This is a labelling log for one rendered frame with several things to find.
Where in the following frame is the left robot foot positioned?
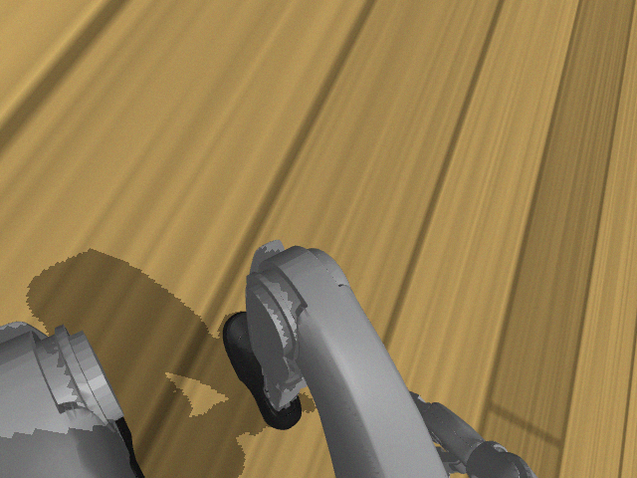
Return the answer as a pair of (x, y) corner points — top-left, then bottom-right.
(115, 417), (145, 478)

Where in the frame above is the right robot hand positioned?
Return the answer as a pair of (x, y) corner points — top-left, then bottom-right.
(409, 391), (486, 478)

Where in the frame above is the right robot arm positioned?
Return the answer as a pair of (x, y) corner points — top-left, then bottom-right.
(466, 441), (537, 478)

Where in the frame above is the right robot foot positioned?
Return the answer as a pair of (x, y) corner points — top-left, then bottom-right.
(223, 312), (302, 430)

